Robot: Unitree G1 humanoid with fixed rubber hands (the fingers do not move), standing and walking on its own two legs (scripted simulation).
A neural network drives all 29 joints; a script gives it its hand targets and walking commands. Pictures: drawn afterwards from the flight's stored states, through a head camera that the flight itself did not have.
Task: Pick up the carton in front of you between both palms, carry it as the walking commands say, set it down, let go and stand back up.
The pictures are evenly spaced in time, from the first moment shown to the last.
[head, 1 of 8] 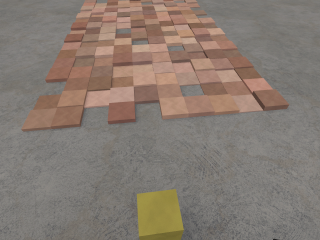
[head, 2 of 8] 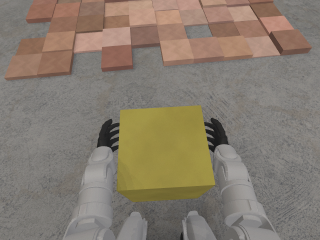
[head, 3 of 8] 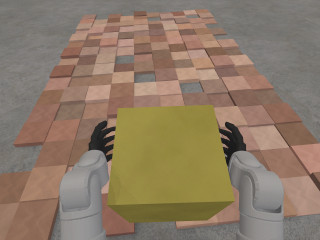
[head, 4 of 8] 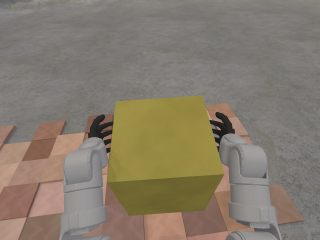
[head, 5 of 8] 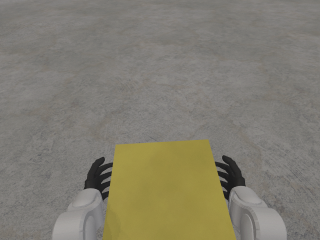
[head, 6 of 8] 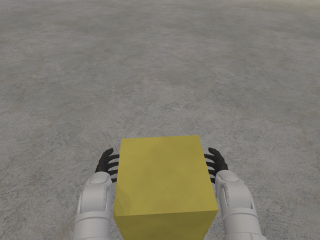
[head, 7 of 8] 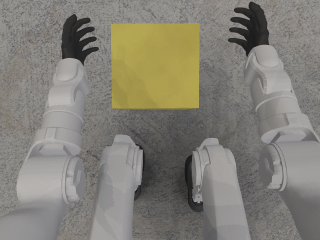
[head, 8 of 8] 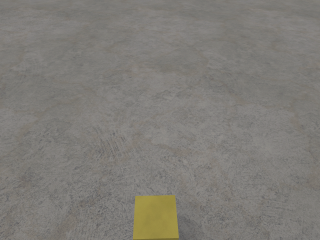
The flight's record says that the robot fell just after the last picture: no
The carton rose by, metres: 0.79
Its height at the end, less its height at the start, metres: +0.00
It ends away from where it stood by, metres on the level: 7.01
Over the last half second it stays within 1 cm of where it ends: yes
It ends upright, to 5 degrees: yes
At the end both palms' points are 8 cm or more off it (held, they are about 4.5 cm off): yes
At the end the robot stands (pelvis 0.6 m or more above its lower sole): yes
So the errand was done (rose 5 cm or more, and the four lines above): yes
